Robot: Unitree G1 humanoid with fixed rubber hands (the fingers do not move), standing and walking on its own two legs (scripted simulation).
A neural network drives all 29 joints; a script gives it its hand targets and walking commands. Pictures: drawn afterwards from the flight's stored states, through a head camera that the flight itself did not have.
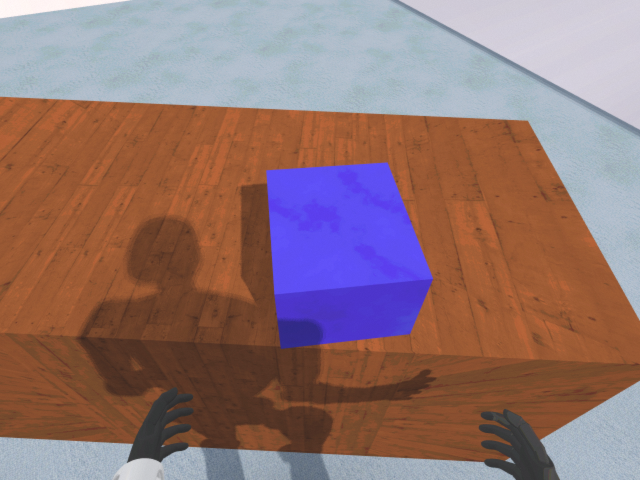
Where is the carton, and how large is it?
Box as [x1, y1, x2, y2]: [266, 162, 432, 348]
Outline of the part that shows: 387,162 266,170 274,295 281,348 406,334 410,332 432,277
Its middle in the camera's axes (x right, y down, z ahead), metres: +0.03 +0.02 +0.64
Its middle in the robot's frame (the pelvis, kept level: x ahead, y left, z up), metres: +0.45 +0.01 -0.02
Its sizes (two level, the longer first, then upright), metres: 0.247 0.209 0.155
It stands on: a pedestal, 0.68 m high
